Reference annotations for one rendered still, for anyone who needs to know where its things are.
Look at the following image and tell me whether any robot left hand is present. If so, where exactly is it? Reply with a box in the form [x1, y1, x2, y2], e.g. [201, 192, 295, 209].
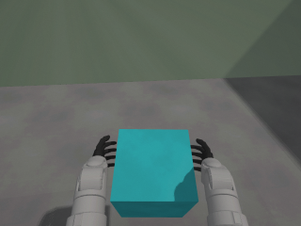
[92, 135, 117, 168]

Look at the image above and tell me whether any robot right forearm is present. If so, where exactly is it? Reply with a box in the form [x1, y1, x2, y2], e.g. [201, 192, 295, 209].
[200, 157, 249, 226]

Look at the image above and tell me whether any robot right hand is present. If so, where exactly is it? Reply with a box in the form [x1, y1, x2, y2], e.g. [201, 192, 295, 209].
[190, 138, 214, 171]

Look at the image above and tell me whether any robot left forearm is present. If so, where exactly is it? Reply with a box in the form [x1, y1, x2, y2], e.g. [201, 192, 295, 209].
[66, 155, 108, 226]

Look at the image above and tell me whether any carton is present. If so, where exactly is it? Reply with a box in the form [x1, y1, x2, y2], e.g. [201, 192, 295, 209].
[110, 129, 198, 218]

